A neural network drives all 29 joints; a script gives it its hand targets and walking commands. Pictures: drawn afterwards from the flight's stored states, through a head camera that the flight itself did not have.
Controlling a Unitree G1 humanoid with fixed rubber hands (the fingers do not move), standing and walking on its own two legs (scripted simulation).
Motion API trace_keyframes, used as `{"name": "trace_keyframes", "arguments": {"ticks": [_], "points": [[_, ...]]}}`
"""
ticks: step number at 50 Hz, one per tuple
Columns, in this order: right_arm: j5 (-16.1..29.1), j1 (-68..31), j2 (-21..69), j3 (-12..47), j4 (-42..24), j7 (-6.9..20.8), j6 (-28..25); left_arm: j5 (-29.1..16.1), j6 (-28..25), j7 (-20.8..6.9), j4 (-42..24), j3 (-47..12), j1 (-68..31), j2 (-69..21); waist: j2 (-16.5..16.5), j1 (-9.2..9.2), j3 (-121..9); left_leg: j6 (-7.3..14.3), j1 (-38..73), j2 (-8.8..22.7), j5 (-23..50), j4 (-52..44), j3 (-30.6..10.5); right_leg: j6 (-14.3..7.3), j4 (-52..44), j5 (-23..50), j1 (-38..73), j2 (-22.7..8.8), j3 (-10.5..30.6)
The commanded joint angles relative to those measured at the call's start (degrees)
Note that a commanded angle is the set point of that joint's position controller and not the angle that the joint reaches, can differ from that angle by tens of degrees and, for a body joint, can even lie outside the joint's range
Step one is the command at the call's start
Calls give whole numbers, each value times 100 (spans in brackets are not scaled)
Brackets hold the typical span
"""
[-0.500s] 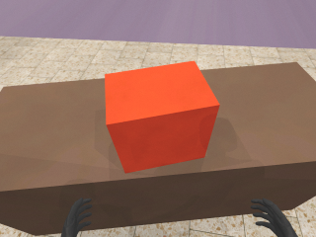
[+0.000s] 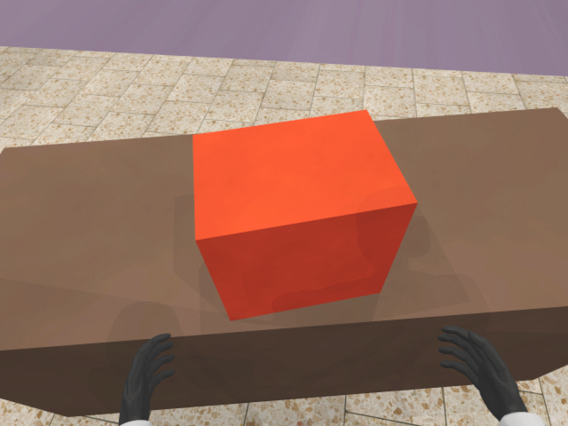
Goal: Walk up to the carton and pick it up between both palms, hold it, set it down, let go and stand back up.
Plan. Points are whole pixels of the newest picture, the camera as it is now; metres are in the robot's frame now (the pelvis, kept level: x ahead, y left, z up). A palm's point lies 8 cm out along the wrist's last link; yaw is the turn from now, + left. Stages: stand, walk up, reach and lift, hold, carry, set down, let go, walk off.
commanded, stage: reach and lift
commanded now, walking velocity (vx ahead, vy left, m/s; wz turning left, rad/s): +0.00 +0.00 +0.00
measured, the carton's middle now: (294, 221) +0.44 +0.03 +0.01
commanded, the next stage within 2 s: none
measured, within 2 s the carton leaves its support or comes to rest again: neither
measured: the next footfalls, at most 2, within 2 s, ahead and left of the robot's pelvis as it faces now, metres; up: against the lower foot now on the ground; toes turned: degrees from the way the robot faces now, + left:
none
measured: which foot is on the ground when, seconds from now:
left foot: down 0.00-1.00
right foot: down 0.00-1.00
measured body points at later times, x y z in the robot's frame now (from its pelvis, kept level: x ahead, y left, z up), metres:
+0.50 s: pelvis +0.00 +0.00 +0.00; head +0.02 +0.00 +0.45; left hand +0.21 +0.25 -0.03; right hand +0.28 -0.22 -0.02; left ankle +0.00 +0.10 -0.73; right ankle +0.02 -0.10 -0.73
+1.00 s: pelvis -0.02 +0.00 +0.00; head -0.02 -0.01 +0.45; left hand +0.27 +0.23 +0.04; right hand +0.33 -0.22 +0.03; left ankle +0.00 +0.10 -0.73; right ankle +0.02 -0.10 -0.73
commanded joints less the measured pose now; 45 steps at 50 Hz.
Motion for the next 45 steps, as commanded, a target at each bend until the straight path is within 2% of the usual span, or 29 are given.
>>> {"name": "trace_keyframes", "arguments": {"ticks": [1, 5, 6, 9, 10, 12, 15, 16, 18, 19, 22, 27, 30, 31, 32, 33, 37, 38, 39, 40, 45], "points": [[720, -849, -1666, 13, -772, 42, -597, -265, -611, 79, -1402, 203, 83, 155, -263, 74, -2308, -321, 340, -284, 2677, -143, -1184, -42, -434, 2505, 637, 182, 277], [768, -1026, -1760, 68, -857, 35, -620, -317, -667, 37, -1380, 192, 14, 178, -403, 96, -2312, -300, 207, -282, 2547, -120, -1151, -41, -439, 2439, 686, 190, 333], [762, -1134, -1816, 43, -846, 47, -580, -337, -636, 40, -1334, 147, -106, 168, -414, 46, -2300, -285, 199, -270, 2390, -157, -1167, -58, -472, 2244, 632, 213, 313], [706, -1433, -1835, -29, -879, 77, -433, -439, -562, 79, -1315, 136, -459, 251, -500, 59, -2247, -225, 20, -270, 1944, -224, -1155, -74, -517, 1711, 495, 205, 360], [729, -1493, -1782, -39, -899, 76, -368, -435, -514, 105, -1321, 115, -558, 250, -406, 116, -2206, -239, 33, -258, 1904, -242, -1166, -97, -549, 1607, 416, 208, 372], [705, -1976, -1904, -117, -993, 86, -222, -510, -390, 130, -1400, 112, -1020, 311, -477, 80, -2262, -191, -54, -256, 1572, -262, -1150, -95, -570, 1318, 278, 198, 363], [747, -2179, -1835, -87, -1024, 97, 55, -504, -189, 200, -1454, 168, -1383, 402, -458, 151, -2141, -169, -219, -253, 1221, -350, -1142, -100, -625, 988, 240, 164, 415], [724, -2373, -1915, -152, -1044, 100, 143, -526, -102, 222, -1548, 142, -1570, 411, -386, 117, -2195, -167, -230, -254, 1105, -401, -1157, -92, -652, 880, 236, 149, 408], [748, -2475, -1935, -159, -1140, 116, 307, -522, 51, 282, -1695, 189, -1702, 426, -349, 171, -2270, -192, -206, -245, 1114, -409, -1155, -102, -654, 936, 205, 170, 395], [759, -2644, -1931, -186, -1097, 120, 397, -522, 140, 295, -1786, 156, -1880, 407, -245, 131, -2299, -223, -171, -222, 1074, -444, -1195, -125, -684, 922, 198, 167, 403], [833, -2637, -2024, -222, -1101, 116, 562, -447, 390, 340, -1960, 252, -1751, 368, -190, 162, -2433, -284, -14, -226, 1503, -412, -1179, -127, -705, 1365, 302, 200, 389], [853, -3138, -2197, -323, -929, 92, 872, -276, 884, 329, -2142, 280, -2198, 285, -33, 31, -2528, -405, 214, -185, 1922, -481, -1233, -195, -836, 1718, 330, 228, 351], [915, -3302, -2304, -327, -891, 88, 1086, -216, 1187, 346, -2311, 380, -2322, 285, -68, 35, -2529, -430, 222, -181, 2110, -540, -1210, -195, -922, 1880, 423, 240, 361], [939, -3516, -2327, -379, -972, 87, 1149, -211, 1286, 361, -2401, 406, -2474, 301, 20, 68, -2589, -431, 200, -182, 2110, -563, -1210, -208, -927, 1863, 465, 221, 370], [964, -3412, -2375, -405, -1019, 74, 1199, -203, 1377, 369, -2536, 411, -2353, 297, -16, 74, -2612, -450, 273, -169, 2218, -573, -1216, -213, -914, 1964, 462, 243, 357], [982, -3690, -2409, -412, -1123, 67, 1274, -241, 1468, 366, -2676, 459, -2660, 374, -46, 50, -2732, -441, 275, -179, 2135, -578, -1209, -211, -921, 1917, 456, 246, 354], [954, -4279, -2472, -483, -1561, 21, 1575, -374, 1823, 397, -2719, 579, -3167, 462, -324, 126, -2803, -332, -34, -229, 1805, -654, -1108, -192, -923, 1722, 567, 231, 394], [956, -4179, -2412, -448, -1588, 15, 1617, -364, 1871, 396, -2751, 620, -3065, 491, -381, 194, -2788, -317, -80, -229, 1852, -659, -1094, -190, -918, 1758, 636, 219, 431], [946, -4592, -2452, -488, -1725, -7, 1702, -433, 1981, 385, -2738, 644, -3526, 597, -457, 174, -2883, -282, -223, -251, 1675, -667, -1074, -164, -917, 1657, 680, 199, 452], [961, -4421, -2421, -447, -1719, -10, 1750, -432, 2031, 397, -2717, 664, -3299, 557, -471, 209, -2788, -271, -252, -253, 1714, -679, -1088, -153, -915, 1699, 767, 188, 471], [895, -5215, -2383, -504, -1908, -59, 2185, -542, 2483, 391, -2525, 795, -4267, 743, -612, 283, -2956, -158, -582, -289, 1230, -824, -1022, -120, -1018, 1299, 940, 125, 570]]}}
